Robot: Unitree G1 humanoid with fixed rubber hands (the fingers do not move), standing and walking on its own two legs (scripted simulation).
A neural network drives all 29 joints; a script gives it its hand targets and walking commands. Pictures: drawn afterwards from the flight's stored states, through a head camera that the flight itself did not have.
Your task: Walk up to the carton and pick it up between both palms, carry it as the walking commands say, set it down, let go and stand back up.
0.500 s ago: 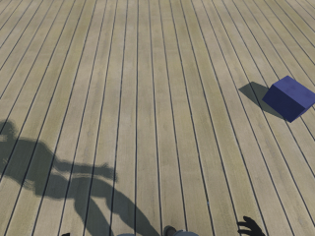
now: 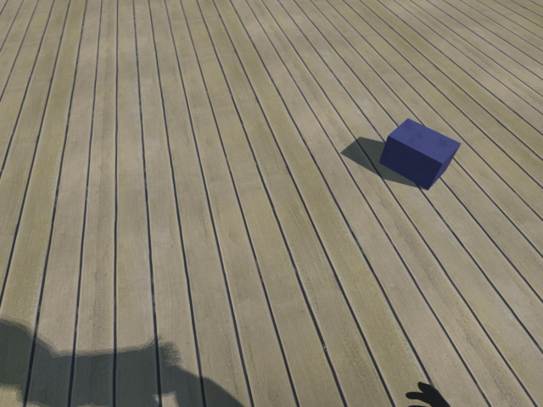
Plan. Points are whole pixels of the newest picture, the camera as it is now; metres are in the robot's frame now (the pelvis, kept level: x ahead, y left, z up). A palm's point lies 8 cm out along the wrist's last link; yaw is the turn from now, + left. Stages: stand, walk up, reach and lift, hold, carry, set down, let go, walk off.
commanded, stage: walk up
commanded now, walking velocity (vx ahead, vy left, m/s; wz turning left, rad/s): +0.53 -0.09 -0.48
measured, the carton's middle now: (417, 153) +1.33 -0.65 -0.67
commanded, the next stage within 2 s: none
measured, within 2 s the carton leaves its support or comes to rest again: neither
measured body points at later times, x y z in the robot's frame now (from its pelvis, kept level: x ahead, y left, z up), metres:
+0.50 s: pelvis +0.18 -0.09 -0.02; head +0.21 -0.10 +0.43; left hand +0.31 +0.15 -0.15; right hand +0.23 -0.37 -0.15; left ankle +0.15 +0.06 -0.67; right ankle +0.20 -0.23 -0.73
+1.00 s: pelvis +0.43 -0.19 -0.02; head +0.45 -0.20 +0.43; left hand +0.65 -0.01 -0.14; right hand +0.28 -0.41 -0.16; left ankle +0.32 +0.01 -0.72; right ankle +0.50 -0.35 -0.73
